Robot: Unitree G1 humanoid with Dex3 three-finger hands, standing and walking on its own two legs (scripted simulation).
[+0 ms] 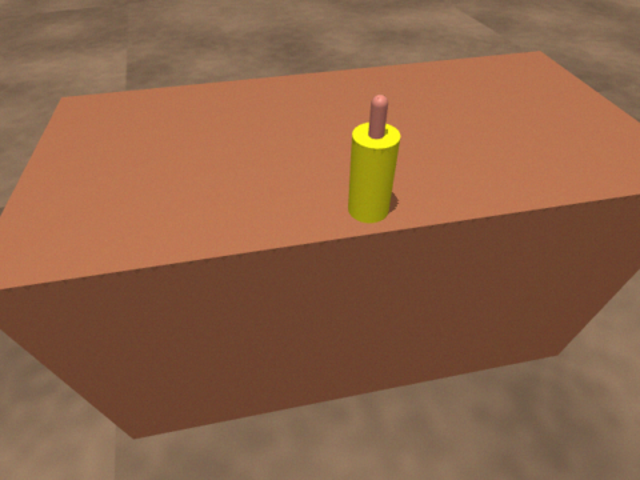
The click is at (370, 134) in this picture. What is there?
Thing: necked bottle
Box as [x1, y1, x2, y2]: [348, 95, 400, 222]
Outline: 383,95 376,95 372,99 370,120 367,123 357,126 352,133 348,210 354,218 363,222 375,222 381,220 387,214 400,135 394,127 385,123 387,100
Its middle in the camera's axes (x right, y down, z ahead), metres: +0.09 -0.14 +0.66
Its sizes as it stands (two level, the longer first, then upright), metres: 0.076 0.076 0.225
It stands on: a support 0.75 m high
